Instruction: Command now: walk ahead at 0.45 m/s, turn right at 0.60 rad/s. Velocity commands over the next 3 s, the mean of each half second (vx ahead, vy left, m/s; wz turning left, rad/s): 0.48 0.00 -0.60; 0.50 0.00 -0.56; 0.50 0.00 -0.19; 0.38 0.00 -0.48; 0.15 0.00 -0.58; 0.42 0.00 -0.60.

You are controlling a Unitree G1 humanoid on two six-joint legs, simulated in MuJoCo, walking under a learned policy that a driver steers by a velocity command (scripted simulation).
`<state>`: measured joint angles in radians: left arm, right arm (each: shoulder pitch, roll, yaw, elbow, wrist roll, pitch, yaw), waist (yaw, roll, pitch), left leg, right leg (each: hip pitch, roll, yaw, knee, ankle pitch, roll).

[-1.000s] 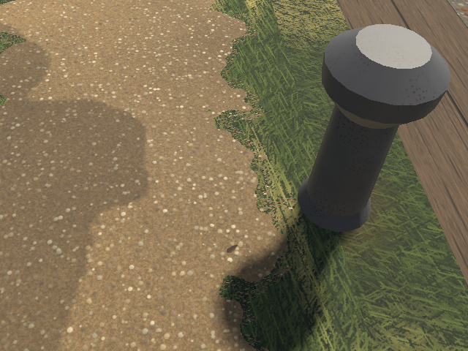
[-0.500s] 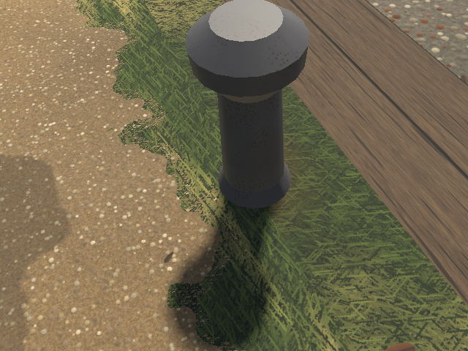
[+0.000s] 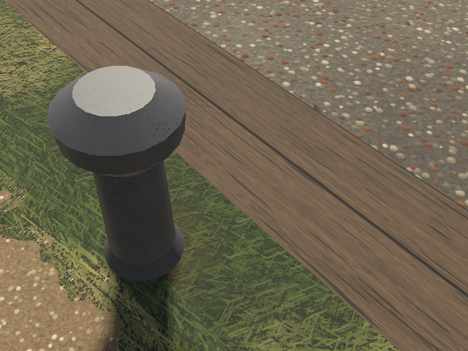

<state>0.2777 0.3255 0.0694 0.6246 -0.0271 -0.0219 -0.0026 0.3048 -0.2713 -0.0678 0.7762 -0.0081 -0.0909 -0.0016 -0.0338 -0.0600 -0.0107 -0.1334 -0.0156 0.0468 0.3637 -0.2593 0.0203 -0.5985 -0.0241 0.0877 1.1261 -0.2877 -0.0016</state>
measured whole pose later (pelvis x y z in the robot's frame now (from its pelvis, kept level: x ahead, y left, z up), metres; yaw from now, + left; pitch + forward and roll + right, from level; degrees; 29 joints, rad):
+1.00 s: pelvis +0.55 -0.14 +0.00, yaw -35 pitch +0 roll +1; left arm 0.29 0.31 0.07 0.70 -0.02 -0.02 0.01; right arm 0.27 -0.27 -0.06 0.76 -0.01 -0.10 0.01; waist -0.02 -0.05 0.04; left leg -0.19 -0.02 0.07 0.38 -0.19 0.03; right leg -0.55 -0.03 0.09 1.10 -0.30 0.01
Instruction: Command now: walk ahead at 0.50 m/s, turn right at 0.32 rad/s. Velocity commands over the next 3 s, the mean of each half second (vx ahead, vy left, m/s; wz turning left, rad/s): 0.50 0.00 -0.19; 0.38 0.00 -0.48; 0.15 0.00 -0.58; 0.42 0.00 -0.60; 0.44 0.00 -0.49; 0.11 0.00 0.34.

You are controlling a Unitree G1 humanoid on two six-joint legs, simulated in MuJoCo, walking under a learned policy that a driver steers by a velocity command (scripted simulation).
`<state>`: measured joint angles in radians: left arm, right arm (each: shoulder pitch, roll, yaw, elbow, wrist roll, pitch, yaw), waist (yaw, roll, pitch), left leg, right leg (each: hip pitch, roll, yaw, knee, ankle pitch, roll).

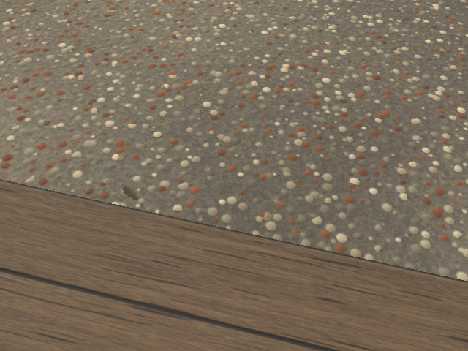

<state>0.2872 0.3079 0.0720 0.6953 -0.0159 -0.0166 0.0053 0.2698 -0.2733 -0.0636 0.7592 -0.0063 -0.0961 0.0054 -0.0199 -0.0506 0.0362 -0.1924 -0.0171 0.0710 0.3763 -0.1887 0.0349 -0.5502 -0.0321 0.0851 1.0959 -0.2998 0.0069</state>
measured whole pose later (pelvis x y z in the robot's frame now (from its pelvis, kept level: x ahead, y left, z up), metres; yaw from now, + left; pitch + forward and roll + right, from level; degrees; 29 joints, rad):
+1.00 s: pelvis +0.52 -0.06 +0.01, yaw -20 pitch +3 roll +1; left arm 0.15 0.27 0.02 0.77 0.06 -0.08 -0.08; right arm 0.30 -0.28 -0.05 0.79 -0.05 -0.12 -0.03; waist -0.04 -0.01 -0.01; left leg -0.16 0.00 0.18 0.24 -0.13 0.04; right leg -0.60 -0.09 -0.03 0.89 -0.29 0.04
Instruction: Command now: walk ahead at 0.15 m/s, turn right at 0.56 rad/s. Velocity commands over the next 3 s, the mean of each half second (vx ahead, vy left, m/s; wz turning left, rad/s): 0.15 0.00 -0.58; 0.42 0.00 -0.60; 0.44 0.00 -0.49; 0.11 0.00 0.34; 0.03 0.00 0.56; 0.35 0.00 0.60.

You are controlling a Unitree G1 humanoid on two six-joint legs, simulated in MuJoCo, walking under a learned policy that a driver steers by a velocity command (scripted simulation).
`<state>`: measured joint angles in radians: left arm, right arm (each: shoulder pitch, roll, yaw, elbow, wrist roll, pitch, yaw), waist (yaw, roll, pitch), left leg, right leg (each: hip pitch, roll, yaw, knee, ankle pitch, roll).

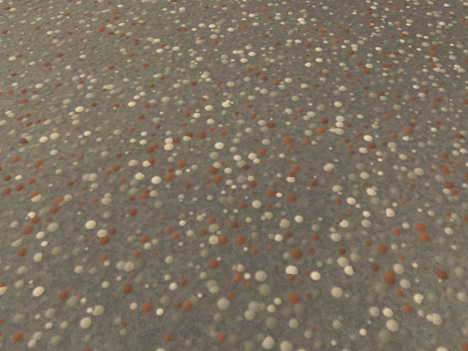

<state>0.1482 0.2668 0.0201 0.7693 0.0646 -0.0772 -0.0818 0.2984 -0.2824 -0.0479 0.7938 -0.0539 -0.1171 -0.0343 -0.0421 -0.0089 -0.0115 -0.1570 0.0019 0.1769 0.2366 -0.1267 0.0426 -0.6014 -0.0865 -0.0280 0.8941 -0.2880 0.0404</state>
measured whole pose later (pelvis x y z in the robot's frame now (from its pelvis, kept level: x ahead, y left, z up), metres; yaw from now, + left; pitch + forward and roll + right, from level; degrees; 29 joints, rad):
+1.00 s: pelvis +0.31 -0.13 -0.03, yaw -35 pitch +3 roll +1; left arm 0.16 0.24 0.01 0.72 0.07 -0.07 -0.11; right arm 0.52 -0.24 0.02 0.88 -0.10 -0.12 0.01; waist -0.10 -0.02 -0.07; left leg 0.11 -0.03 0.21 0.30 -0.46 0.02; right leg -0.82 -0.07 0.05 1.01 0.12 -0.02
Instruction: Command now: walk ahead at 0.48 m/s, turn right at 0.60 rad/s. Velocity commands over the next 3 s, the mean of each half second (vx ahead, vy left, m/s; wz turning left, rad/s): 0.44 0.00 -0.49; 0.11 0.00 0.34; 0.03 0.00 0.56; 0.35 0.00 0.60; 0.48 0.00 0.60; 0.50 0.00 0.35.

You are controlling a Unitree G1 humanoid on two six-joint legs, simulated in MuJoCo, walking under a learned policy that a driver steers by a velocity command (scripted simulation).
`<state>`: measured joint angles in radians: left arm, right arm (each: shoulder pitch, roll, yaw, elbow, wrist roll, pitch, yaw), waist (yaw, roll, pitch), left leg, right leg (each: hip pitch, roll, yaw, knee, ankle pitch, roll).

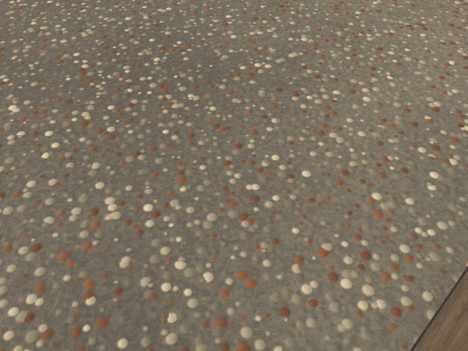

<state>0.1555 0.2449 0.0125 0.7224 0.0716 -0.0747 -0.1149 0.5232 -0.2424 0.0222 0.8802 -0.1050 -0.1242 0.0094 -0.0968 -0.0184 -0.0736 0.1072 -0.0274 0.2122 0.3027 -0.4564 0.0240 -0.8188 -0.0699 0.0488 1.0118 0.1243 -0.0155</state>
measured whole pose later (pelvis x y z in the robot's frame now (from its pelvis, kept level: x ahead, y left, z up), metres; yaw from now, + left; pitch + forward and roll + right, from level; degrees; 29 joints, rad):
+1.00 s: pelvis +0.51 -0.08 -0.13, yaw -1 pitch +3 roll -2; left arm 0.05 0.26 0.07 0.82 0.00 0.02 0.04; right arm 0.23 -0.28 -0.09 0.63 0.00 0.03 -0.03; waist -0.04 0.01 0.03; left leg -0.43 -0.09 -0.14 0.48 -0.10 0.05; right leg -0.53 0.04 0.12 0.79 -0.33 0.04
